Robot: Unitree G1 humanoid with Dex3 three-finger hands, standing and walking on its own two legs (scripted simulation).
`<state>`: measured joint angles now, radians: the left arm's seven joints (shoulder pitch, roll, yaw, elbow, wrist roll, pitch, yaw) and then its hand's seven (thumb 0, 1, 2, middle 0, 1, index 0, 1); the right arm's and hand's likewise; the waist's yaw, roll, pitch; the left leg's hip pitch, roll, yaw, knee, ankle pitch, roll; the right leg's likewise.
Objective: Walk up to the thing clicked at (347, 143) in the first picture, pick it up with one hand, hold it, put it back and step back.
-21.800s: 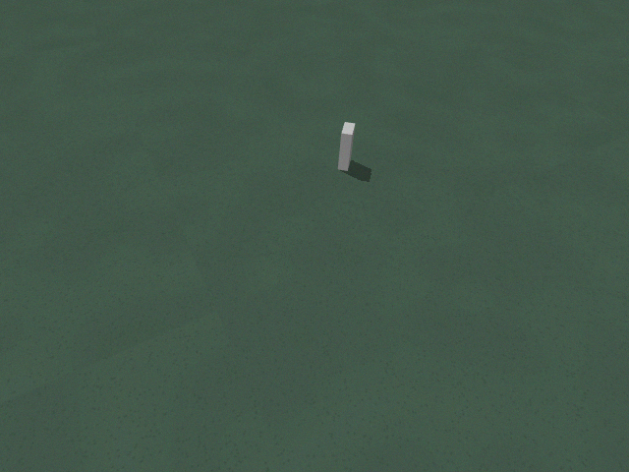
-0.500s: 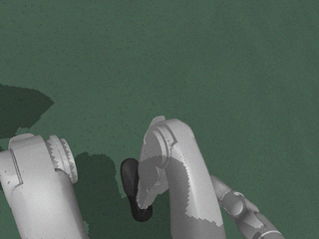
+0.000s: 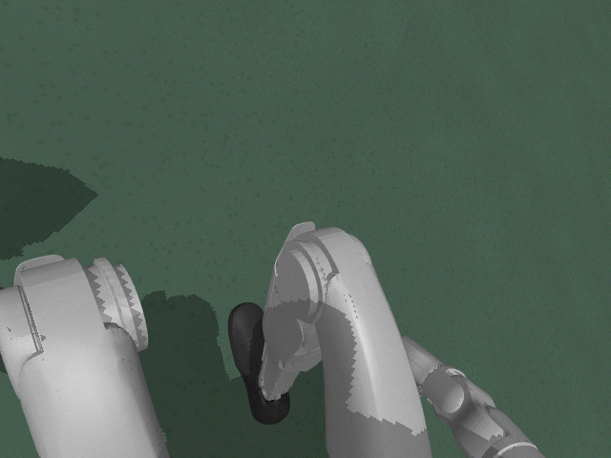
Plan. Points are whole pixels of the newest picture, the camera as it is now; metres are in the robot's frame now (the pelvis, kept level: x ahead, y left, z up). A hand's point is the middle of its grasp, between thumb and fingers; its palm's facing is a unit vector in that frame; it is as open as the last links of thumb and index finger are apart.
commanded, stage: open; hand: left
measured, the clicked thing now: out of the picture +0.44 +0.31 -0.18
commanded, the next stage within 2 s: withdraw in 0.10 s
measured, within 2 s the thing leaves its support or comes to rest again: neither
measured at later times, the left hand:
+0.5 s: hand out of the picture +0.40 +0.38 -0.12, palm faces +0.59 -0.81 +0.00, open 17.0 cm
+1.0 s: hand out of the picture +0.27 +0.46 +0.01, palm faces +0.53 -0.71 -0.46, open 17.2 cm
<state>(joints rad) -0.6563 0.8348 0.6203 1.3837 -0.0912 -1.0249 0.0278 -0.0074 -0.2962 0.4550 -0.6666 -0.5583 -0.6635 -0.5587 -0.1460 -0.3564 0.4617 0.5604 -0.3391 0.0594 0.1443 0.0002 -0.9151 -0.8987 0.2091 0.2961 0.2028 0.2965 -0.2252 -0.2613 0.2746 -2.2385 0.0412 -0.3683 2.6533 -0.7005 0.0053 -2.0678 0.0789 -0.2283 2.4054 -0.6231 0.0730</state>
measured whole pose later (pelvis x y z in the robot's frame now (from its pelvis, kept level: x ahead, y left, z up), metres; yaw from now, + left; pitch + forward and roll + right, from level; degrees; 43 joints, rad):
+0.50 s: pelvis +0.00 +0.00 +0.00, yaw +1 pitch +15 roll -16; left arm -0.59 0.81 0.69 1.16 -0.11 -0.94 -0.04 -0.02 -0.53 0.11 -0.14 -0.10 -0.14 -0.10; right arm -0.10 -0.35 0.39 0.56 -0.30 0.07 0.13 0.00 -0.91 -0.90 0.21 0.30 0.20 0.30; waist -0.19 -0.23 0.23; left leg -2.24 0.04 -0.35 2.63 -0.70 -0.01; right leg -2.08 0.07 -0.22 2.40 -0.63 0.07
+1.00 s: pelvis +0.01 -0.01 +0.08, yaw +9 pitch +29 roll -9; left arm -0.38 0.72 0.56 0.85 0.05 -0.32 -0.02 -0.01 -0.50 0.06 -0.06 -0.07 -0.07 -0.05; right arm 0.02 -0.27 0.06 0.61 -0.03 0.12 0.06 0.00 -0.91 -0.90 0.21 0.30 0.20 0.30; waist -0.04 -0.05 -0.08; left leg -2.18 0.05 -0.14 2.31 -0.65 0.02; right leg -2.07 0.00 -0.08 2.21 -0.65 0.04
